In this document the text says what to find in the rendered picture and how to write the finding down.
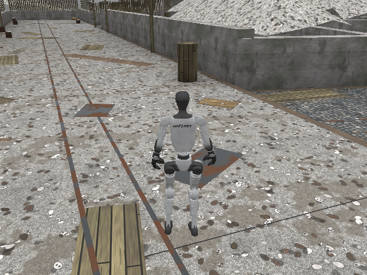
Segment robot left forearm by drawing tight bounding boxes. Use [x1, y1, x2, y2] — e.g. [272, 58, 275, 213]
[152, 139, 162, 160]

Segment robot left hand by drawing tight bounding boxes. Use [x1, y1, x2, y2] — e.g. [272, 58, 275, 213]
[151, 158, 165, 170]

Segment robot right forearm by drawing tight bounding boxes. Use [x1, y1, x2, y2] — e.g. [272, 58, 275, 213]
[205, 138, 215, 157]

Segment robot left upper arm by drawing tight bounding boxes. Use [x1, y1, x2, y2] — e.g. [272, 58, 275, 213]
[156, 116, 171, 148]

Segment robot left thigh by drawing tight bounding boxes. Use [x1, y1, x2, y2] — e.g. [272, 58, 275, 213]
[164, 160, 175, 199]

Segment robot right thigh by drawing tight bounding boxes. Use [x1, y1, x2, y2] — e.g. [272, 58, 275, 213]
[188, 160, 203, 200]

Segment robot right hand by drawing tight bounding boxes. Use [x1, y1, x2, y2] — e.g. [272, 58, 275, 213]
[203, 155, 216, 166]

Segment robot thigh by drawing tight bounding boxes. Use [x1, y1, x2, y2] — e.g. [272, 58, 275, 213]
[188, 160, 203, 200]
[164, 160, 175, 199]

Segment robot right upper arm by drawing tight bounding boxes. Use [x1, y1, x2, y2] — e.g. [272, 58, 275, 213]
[195, 115, 210, 147]

